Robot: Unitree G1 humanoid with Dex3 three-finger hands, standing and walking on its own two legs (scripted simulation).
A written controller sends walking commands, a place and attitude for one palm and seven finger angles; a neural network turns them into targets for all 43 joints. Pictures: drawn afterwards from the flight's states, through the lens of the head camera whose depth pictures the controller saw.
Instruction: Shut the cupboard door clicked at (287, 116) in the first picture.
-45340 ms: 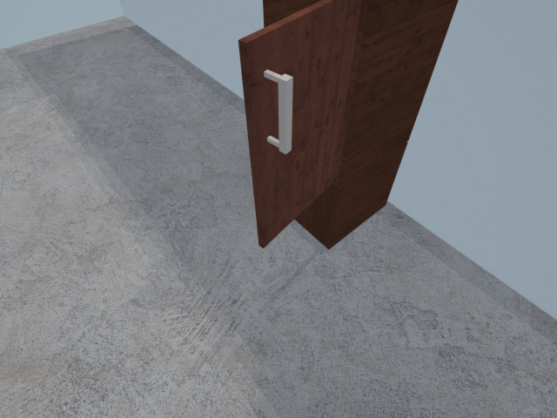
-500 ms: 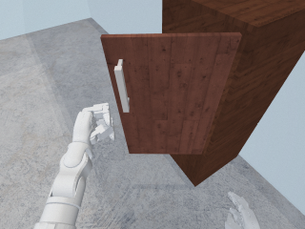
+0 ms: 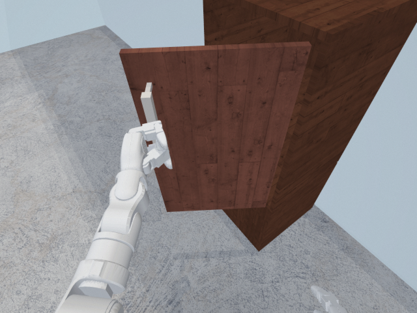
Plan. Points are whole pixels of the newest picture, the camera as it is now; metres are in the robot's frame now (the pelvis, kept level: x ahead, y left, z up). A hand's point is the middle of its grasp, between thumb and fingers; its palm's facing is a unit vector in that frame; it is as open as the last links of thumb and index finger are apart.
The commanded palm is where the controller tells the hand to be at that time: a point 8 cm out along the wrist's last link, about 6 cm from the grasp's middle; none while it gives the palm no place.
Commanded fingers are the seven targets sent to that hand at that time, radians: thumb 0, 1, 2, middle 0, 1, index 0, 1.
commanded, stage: bring the fist close to the handle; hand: left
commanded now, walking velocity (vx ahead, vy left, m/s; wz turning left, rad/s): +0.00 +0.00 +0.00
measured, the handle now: (155, 121) +0.48 +0.14 +0.11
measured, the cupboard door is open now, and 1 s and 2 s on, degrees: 56 47 33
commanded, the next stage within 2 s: push the door shut along its arc in 0.22 s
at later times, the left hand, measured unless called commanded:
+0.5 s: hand (165, 149) +0.40 +0.10 +0.11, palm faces +0.05 -1.00 -0.02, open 3.1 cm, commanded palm +0.38 +0.16 +0.12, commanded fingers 0.00 0.90 0.90 -1.30 -1.50 -1.30 -1.50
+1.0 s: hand (168, 126) +0.46 +0.11 +0.12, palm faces -0.10 -0.99 -0.02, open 3.2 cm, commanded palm +0.45 +0.15 +0.12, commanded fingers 0.00 0.90 0.90 -1.30 -1.50 -1.30 -1.50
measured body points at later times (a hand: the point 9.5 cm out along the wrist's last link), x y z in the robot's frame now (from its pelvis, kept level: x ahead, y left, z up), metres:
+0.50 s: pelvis -0.01 +0.00 +0.00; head +0.01 -0.02 +0.45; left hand +0.39 +0.16 +0.12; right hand +0.12 -0.24 -0.11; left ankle -0.01 +0.10 -0.73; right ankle +0.01 -0.09 -0.73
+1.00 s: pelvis -0.01 +0.01 -0.01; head +0.05 +0.00 +0.44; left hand +0.46 +0.16 +0.12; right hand +0.04 -0.25 -0.13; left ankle -0.01 +0.10 -0.73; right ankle +0.01 -0.09 -0.73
